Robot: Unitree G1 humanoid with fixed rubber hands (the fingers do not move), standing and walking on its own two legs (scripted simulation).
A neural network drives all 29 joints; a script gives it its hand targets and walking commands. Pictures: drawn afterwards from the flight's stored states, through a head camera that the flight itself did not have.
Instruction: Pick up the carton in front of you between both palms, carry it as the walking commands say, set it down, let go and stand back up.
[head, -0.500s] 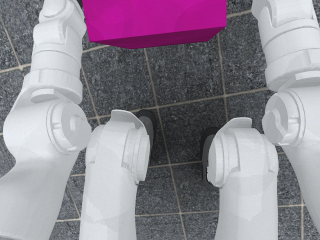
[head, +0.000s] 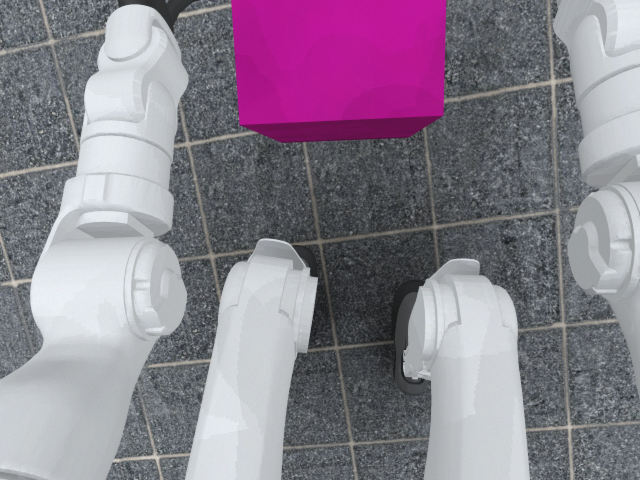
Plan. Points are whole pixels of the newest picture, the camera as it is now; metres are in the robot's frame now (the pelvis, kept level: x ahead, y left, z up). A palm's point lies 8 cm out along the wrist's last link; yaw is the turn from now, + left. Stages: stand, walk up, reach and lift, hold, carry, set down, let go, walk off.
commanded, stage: set down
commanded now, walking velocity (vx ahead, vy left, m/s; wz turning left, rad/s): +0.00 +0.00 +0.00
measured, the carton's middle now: (340, 53) +0.55 +0.06 -0.29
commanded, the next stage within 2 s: let go in 0.72 s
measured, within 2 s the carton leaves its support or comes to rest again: neither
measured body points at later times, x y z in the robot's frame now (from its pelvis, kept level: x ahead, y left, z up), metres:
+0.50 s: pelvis +0.02 +0.00 +0.13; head +0.36 +0.00 +0.43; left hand +0.55 +0.24 +0.02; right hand +0.62 -0.16 +0.02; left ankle +0.13 +0.12 -0.38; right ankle +0.08 -0.11 -0.38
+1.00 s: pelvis +0.05 +0.01 +0.26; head +0.35 +0.01 +0.60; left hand +0.49 +0.23 +0.14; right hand +0.54 -0.18 +0.14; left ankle +0.13 +0.12 -0.38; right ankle +0.08 -0.11 -0.38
